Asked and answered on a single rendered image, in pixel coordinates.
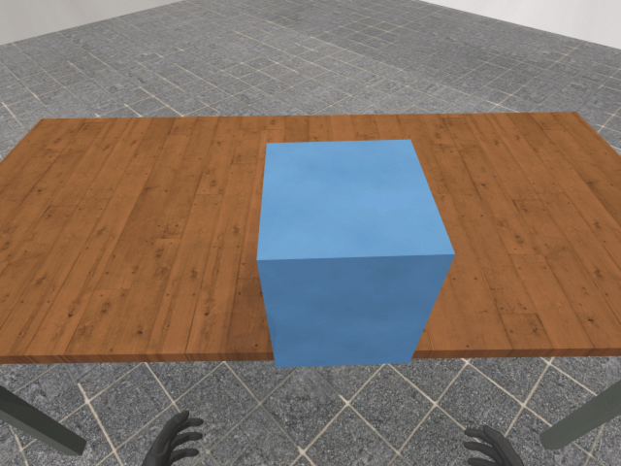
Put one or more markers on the carton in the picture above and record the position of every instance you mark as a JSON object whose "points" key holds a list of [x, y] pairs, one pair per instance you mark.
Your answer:
{"points": [[352, 252]]}

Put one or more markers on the table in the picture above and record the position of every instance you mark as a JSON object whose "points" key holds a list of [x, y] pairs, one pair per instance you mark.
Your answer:
{"points": [[134, 239]]}

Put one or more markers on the robot left hand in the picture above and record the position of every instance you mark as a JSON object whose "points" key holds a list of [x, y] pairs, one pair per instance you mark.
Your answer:
{"points": [[162, 452]]}

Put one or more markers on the robot right hand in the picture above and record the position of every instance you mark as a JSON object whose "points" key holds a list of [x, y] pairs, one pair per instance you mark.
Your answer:
{"points": [[501, 451]]}

